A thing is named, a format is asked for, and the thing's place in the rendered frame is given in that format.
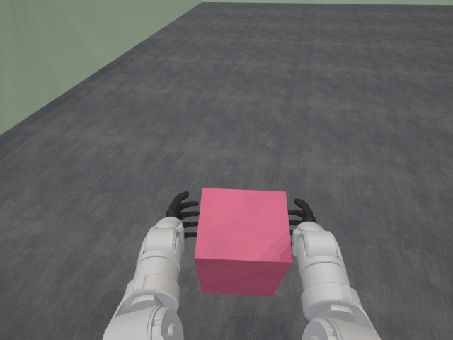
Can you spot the right robot hand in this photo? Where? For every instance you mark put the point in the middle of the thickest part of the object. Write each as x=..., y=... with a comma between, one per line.
x=306, y=214

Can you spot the left robot forearm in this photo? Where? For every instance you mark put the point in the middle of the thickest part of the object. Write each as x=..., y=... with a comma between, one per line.
x=157, y=272

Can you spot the carton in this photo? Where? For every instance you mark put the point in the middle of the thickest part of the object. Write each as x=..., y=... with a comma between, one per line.
x=243, y=244

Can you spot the right robot upper arm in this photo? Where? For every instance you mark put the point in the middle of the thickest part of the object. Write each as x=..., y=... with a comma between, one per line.
x=327, y=328

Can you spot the right robot forearm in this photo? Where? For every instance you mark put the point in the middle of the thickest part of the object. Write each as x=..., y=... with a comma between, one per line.
x=326, y=287

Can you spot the left robot hand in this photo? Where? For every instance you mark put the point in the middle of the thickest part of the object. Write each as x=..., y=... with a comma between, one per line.
x=176, y=207

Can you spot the left robot upper arm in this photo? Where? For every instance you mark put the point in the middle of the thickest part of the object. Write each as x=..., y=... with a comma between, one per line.
x=159, y=322

